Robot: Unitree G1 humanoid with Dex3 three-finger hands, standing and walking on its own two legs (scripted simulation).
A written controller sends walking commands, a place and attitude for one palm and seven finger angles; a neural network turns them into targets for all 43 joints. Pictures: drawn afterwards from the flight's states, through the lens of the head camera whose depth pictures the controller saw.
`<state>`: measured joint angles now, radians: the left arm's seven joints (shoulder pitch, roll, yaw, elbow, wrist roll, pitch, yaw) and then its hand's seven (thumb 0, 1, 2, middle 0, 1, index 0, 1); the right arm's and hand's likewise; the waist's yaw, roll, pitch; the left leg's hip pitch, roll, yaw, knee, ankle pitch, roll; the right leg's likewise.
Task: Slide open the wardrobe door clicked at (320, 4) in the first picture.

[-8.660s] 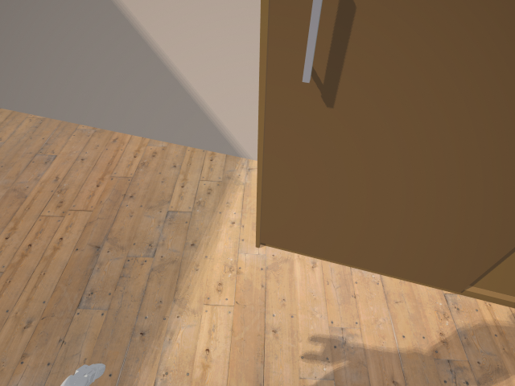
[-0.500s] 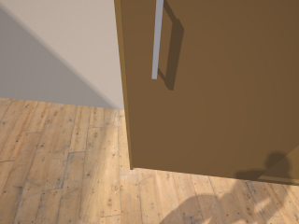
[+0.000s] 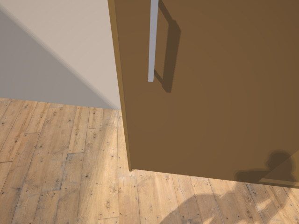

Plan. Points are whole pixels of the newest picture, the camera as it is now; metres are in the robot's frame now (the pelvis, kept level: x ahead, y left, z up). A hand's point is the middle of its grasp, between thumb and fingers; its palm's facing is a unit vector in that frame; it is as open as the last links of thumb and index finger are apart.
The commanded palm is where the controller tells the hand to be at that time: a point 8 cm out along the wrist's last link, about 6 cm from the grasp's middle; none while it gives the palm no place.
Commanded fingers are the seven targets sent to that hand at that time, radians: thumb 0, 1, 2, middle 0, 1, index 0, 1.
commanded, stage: look again from close up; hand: left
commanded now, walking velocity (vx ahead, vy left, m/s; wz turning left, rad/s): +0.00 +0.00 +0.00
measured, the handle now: (153, 43) +0.55 +0.04 +0.22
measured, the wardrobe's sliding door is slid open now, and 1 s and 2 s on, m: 0.00 0.00 0.00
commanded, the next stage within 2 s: shuffle to correct the standing spot in 0.64 s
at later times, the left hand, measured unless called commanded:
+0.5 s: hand out of the picture -0.03 +0.13 -0.18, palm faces +0.08 -0.99 -0.15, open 7.3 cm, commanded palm none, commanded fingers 0.00 0.90 0.90 -0.20 -0.30 -0.20 -0.30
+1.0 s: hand out of the picture -0.04 +0.12 -0.19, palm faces +0.09 -0.99 -0.12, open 7.3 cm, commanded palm none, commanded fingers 0.00 0.90 0.90 -0.20 -0.30 -0.20 -0.30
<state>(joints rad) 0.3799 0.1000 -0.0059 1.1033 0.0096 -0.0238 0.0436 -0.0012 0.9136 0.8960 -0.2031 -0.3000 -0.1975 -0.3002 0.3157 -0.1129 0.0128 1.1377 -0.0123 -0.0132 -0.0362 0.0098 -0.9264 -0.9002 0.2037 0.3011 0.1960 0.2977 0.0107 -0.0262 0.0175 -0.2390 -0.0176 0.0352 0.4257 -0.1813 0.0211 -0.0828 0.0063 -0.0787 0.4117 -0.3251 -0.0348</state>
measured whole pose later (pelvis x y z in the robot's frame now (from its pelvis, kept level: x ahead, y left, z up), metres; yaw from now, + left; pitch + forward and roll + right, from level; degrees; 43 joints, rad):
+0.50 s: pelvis +0.01 -0.01 +0.00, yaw +0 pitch -1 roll +1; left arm 0.39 0.10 0.00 1.11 0.01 -0.02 0.05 0.00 0.91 0.90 -0.20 -0.30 -0.20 -0.30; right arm 0.30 -0.12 0.02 1.14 -0.01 -0.01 -0.04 0.01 -0.93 -0.90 0.20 0.30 0.20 0.30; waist 0.02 -0.03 0.02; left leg -0.21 0.00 0.03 0.44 -0.21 0.00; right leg -0.05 0.02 -0.08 0.40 -0.35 -0.05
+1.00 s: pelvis +0.03 -0.02 -0.01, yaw +0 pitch -1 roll +0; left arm 0.44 0.11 0.02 1.13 0.01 0.00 0.03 0.00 0.91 0.90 -0.20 -0.30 -0.20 -0.30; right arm 0.33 -0.09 0.00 1.15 -0.02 0.00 -0.04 0.00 -0.92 -0.90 0.20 0.30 0.20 0.30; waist 0.02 -0.04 0.01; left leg -0.25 0.03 0.02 0.58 -0.31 -0.02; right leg -0.05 0.06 -0.09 0.46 -0.41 -0.08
